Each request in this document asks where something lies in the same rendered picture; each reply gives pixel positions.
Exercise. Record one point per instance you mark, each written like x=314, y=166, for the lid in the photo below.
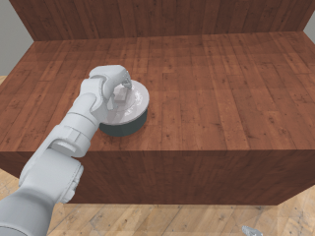
x=137, y=102

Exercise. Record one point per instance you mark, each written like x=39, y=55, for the table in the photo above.
x=231, y=83

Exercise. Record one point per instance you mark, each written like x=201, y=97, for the robot left forearm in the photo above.
x=73, y=135

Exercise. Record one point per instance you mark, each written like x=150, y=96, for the left robot upper arm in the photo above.
x=52, y=180

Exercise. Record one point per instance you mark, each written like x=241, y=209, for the knob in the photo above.
x=120, y=95

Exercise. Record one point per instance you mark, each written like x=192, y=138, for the left robot hand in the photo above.
x=119, y=75

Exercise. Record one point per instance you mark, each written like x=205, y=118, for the right robot hand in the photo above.
x=249, y=231

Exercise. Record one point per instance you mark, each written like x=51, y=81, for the pot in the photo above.
x=124, y=129

